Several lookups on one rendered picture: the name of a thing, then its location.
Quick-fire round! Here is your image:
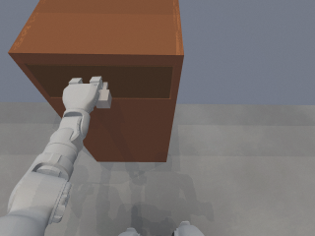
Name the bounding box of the robot left forearm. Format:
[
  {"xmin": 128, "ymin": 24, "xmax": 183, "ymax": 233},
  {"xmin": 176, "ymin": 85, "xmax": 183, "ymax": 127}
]
[{"xmin": 7, "ymin": 108, "xmax": 91, "ymax": 214}]

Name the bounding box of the right robot shin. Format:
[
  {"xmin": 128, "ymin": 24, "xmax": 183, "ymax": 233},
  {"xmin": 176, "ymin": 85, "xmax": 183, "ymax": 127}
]
[{"xmin": 178, "ymin": 221, "xmax": 191, "ymax": 228}]

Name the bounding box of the right robot thigh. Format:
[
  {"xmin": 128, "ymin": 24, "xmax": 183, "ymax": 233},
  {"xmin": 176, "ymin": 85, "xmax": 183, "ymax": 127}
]
[{"xmin": 174, "ymin": 225, "xmax": 205, "ymax": 236}]

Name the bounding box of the drawer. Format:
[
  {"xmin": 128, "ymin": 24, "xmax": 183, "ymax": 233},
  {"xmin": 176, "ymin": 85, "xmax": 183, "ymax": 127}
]
[{"xmin": 28, "ymin": 63, "xmax": 173, "ymax": 98}]

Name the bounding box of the cabinet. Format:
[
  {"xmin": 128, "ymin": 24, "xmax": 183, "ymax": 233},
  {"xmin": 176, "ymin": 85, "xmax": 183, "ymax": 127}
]
[{"xmin": 8, "ymin": 0, "xmax": 184, "ymax": 162}]

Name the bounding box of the handle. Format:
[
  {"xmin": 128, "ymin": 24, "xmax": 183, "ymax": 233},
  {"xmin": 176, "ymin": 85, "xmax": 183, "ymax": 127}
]
[{"xmin": 95, "ymin": 82, "xmax": 112, "ymax": 109}]

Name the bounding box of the robot left hand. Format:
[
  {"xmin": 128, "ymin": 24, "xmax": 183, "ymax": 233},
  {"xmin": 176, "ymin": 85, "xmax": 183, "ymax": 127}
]
[{"xmin": 62, "ymin": 76, "xmax": 103, "ymax": 114}]

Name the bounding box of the left robot upper arm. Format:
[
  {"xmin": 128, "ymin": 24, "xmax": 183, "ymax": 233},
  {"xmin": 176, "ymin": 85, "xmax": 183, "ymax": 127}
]
[{"xmin": 0, "ymin": 171, "xmax": 72, "ymax": 236}]

